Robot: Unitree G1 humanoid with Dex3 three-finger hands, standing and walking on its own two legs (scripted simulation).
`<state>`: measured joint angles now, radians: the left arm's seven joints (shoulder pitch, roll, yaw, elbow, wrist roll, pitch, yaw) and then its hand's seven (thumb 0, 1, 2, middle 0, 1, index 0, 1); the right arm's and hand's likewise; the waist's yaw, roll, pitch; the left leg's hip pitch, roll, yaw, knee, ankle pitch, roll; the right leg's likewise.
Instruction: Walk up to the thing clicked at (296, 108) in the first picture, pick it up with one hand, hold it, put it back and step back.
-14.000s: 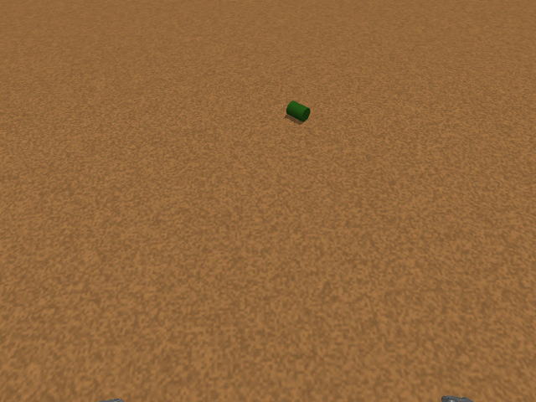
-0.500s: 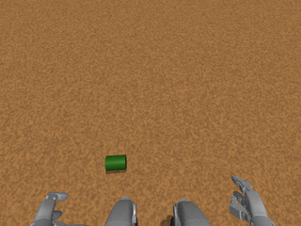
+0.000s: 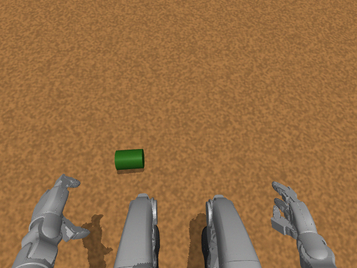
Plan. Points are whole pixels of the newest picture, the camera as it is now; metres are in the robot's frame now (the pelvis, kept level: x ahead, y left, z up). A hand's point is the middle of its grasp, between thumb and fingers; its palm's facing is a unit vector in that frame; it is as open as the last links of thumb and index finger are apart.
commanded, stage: rise first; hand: left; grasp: from above
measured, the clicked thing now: (130, 159) +0.46 +0.22 -0.53
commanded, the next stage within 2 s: none
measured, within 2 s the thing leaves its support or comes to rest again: neither
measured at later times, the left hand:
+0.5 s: hand (94, 175) +0.35 +0.29 -0.30, palm faces -0.48 -0.20 -0.85, open 14.1 cm
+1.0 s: hand (103, 164) +0.40 +0.29 -0.36, palm faces -0.45 -0.02 -0.89, open 14.2 cm
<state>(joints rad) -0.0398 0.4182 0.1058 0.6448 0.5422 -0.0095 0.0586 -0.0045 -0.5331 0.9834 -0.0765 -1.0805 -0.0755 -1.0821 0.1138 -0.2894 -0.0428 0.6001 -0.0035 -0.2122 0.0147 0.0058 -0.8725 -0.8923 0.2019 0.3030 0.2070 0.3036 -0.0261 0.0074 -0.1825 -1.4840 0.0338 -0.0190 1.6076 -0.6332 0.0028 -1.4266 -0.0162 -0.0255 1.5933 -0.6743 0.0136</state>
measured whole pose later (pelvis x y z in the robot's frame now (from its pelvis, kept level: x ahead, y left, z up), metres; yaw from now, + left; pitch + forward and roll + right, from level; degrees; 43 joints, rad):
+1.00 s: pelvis -0.06 +0.00 -0.22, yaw -6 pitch +33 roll -7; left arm -0.85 0.73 0.11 1.31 1.25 -0.26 0.33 0.00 -0.53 1.01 -0.08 -0.99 -0.08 -0.99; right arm 0.12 -0.26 0.01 0.76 -0.12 -0.03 0.11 0.00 -0.90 -0.90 0.20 0.30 0.21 0.30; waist -0.15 -0.01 -0.07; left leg -2.25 0.05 -0.11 2.29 -0.64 0.02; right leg -2.15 0.01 -0.08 2.24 -0.68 0.02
